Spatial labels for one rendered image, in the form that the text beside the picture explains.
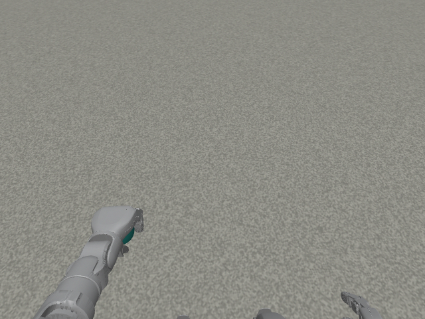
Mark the left robot arm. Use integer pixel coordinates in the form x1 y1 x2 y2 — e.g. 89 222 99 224
33 231 122 319

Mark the ball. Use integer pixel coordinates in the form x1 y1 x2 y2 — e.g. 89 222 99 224
123 228 135 244

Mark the right robot hand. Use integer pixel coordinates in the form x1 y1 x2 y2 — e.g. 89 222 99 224
341 292 383 319

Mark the left robot hand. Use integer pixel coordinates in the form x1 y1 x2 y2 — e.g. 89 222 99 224
91 206 143 257

